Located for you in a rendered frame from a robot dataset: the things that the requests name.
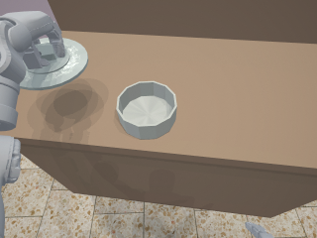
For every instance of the left robot hand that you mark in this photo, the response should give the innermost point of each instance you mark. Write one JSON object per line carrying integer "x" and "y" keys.
{"x": 39, "y": 23}

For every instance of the lid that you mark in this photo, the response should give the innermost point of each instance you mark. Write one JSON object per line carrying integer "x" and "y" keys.
{"x": 61, "y": 71}

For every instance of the table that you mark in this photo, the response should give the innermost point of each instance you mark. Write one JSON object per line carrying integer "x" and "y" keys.
{"x": 244, "y": 75}

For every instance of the right robot hand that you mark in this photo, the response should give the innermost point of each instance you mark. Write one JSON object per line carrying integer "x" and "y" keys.
{"x": 257, "y": 230}

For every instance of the robot left upper arm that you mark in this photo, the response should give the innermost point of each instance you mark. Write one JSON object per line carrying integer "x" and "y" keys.
{"x": 10, "y": 168}

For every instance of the left robot forearm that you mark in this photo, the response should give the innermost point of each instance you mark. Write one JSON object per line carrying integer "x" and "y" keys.
{"x": 15, "y": 38}

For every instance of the pot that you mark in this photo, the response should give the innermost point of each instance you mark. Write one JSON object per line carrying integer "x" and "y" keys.
{"x": 147, "y": 109}

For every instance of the knob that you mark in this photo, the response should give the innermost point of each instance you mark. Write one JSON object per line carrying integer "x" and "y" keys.
{"x": 47, "y": 51}

